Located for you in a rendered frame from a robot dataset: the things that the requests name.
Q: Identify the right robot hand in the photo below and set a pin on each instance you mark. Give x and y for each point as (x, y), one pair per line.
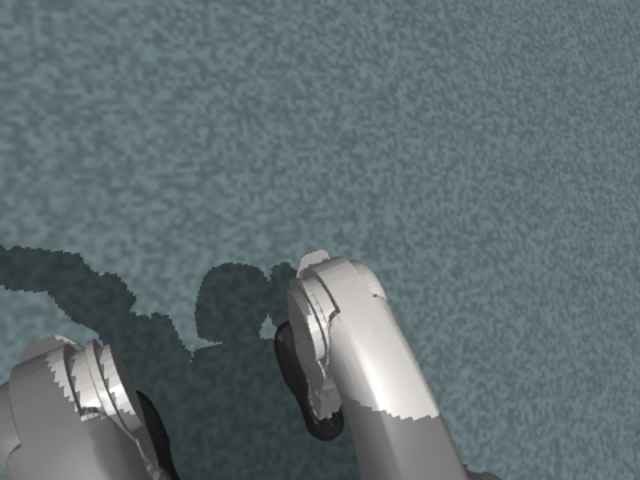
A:
(478, 476)

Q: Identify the right robot foot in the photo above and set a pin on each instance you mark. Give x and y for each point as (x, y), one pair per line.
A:
(295, 379)

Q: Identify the left robot foot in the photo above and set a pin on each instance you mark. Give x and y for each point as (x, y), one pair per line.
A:
(159, 437)

